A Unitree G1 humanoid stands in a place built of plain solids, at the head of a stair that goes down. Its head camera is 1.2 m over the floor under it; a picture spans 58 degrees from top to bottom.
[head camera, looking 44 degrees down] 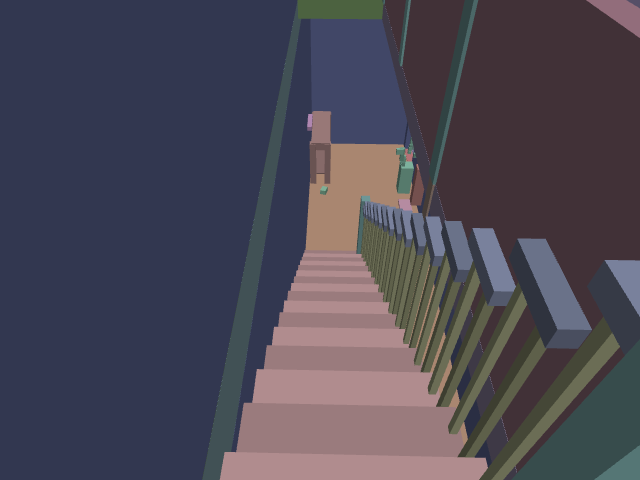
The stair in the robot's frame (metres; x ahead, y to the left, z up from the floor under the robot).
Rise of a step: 0.19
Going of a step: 0.25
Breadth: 0.80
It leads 1 degrees to the right of straight ahead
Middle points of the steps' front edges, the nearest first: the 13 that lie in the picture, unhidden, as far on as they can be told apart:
0.50 -0.11 -0.19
0.74 -0.11 -0.38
0.99 -0.12 -0.57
1.23 -0.12 -0.76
1.48 -0.13 -0.94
1.72 -0.13 -1.13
1.97 -0.14 -1.32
2.21 -0.14 -1.51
2.46 -0.15 -1.70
2.70 -0.15 -1.89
2.95 -0.16 -2.08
3.19 -0.16 -2.27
3.44 -0.17 -2.46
